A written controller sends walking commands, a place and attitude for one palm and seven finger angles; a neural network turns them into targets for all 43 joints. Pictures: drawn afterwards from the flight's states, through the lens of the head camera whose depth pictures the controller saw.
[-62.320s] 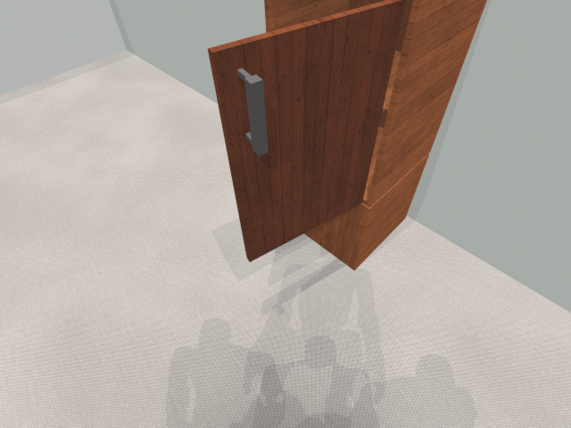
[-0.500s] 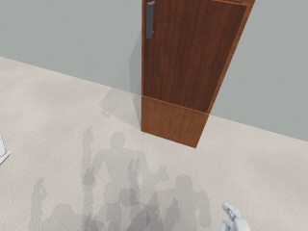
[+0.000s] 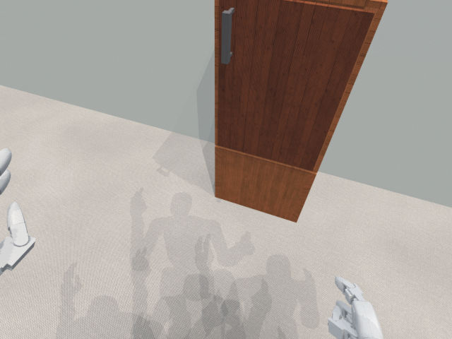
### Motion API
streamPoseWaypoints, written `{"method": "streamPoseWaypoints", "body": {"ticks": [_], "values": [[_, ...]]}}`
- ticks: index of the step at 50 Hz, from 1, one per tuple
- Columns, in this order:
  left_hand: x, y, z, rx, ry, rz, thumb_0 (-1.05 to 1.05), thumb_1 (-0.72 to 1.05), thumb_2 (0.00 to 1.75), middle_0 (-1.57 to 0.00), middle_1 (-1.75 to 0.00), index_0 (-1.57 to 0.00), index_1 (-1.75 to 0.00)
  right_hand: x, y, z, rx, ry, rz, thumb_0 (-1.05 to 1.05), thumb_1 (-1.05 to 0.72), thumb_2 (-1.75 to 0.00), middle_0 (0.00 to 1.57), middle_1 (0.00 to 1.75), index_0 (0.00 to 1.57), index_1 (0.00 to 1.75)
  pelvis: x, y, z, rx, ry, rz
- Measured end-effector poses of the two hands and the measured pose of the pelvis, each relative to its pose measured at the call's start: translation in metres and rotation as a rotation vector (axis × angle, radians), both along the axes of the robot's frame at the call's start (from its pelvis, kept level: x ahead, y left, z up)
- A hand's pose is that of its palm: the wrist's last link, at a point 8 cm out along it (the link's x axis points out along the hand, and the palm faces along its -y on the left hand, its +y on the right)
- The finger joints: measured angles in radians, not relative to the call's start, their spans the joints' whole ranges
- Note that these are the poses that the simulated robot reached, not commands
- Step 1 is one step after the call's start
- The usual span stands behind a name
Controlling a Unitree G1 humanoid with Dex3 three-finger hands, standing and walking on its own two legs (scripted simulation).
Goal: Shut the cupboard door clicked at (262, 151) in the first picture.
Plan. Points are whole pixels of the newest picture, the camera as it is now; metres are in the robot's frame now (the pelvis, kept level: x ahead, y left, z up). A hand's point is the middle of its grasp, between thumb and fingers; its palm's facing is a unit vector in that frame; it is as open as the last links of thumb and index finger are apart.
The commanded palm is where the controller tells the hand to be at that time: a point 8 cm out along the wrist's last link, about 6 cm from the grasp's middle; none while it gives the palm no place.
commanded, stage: let the arm hang, fingers relaxed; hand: left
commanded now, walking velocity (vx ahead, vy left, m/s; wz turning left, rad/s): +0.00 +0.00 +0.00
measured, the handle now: (228, 36) +0.91 +0.03 +0.14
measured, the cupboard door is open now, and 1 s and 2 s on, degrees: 0 0 0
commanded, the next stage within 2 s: look to check the result in 1.12 s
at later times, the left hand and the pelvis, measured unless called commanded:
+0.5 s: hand out of the picture -0.05 +0.19 -0.17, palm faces +0.03 -0.98 -0.21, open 7.1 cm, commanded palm none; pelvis -0.03 +0.00 +0.01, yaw +1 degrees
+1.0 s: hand out of the picture -0.04 +0.18 -0.17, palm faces +0.03 -0.98 -0.17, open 7.3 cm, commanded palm none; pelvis -0.04 +0.02 +0.01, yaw +0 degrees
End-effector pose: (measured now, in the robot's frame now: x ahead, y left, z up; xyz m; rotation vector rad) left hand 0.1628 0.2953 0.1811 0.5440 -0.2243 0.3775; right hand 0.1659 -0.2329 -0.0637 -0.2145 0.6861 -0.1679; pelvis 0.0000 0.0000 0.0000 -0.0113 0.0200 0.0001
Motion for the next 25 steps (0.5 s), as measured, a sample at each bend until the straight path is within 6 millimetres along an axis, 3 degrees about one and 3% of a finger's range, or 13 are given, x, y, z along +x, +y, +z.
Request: {"method": "streamPoseWaypoints", "body": {"ticks": [2, 3, 7, 11, 14, 16, 21, 25], "values": [[0.000, 0.001, -0.008, 0.008, 0.036, -0.013, 0.01, 0.89, 0.90, -0.21, -0.30, -0.21, -0.31, -0.002, 0.000, -0.003, 0.011, -0.002, 0.014, 0.01, -0.91, -0.90, 0.20, 0.30, 0.20, 0.30, -0.002, 0.001, 0.000, -0.001, 0.003, 0.006], [0.005, 0.003, -0.024, -0.003, 0.106, -0.021, 0.00, 0.89, 0.90, -0.21, -0.30, -0.21, -0.30, -0.002, -0.001, -0.008, 0.016, 0.010, 0.044, 0.01, -0.91, -0.90, 0.20, 0.30, 0.20, 0.30, -0.004, 0.003, -0.002, -0.001, 0.005, 0.012], [0.008, 0.007, -0.135, -0.167, 0.566, 0.020, 0.00, 0.89, 0.90, -0.20, -0.30, -0.21, -0.30, -0.015, -0.009, -0.036, 0.017, 0.122, 0.096, 0.01, -0.91, -0.90, 0.20, 0.30, 0.20, 0.30, -0.015, 0.011, -0.006, 0.006, 0.006, 0.022], [-0.038, -0.019, -0.240, -0.334, 1.001, 0.050, 0.00, 0.90, 0.90, -0.20, -0.30, -0.20, -0.30, -0.049, -0.017, -0.051, 0.009, 0.242, 0.063, 0.01, -0.91, -0.90, 0.20, 0.30, 0.20, 0.30, -0.023, 0.010, -0.007, 0.019, -0.014, 0.021], [-0.089, -0.049, -0.291, -0.453, 1.240, 0.061, 0.01, 0.90, 0.90, -0.20, -0.30, -0.20, -0.30, -0.087, -0.019, -0.056, -0.001, 0.363, 0.028, 0.01, -0.91, -0.90, 0.20, 0.30, 0.20, 0.30, -0.028, 0.008, -0.004, 0.022, -0.030, 0.019], [-0.124, -0.068, -0.311, -0.530, 1.356, 0.077, 0.01, 0.91, 0.90, -0.20, -0.30, -0.20, -0.30, -0.115, -0.019, -0.060, -0.004, 0.456, 0.005, 0.01, -0.91, -0.90, 0.20, 0.30, 0.20, 0.30, -0.029, 0.006, -0.002, 0.019, -0.037, 0.020], [-0.184, -0.060, -0.323, -0.594, 1.475, 0.212, -0.02, 0.99, 0.90, -0.21, -0.30, -0.21, -0.30, -0.180, -0.010, -0.066, 0.015, 0.673, -0.037, 0.01, -0.91, -0.90, 0.20, 0.30, 0.20, 0.30, -0.033, 0.002, 0.003, 0.006, -0.044, 0.029], [-0.221, -0.054, -0.321, -0.600, 1.566, 0.273, -0.01, 0.96, 0.90, -0.21, -0.30, -0.21, -0.30, -0.217, 0.003, -0.071, 0.054, 0.767, -0.070, 0.01, -0.91, -0.90, 0.20, 0.30, 0.20, 0.30, -0.034, 0.004, 0.005, 0.002, -0.050, 0.026]]}}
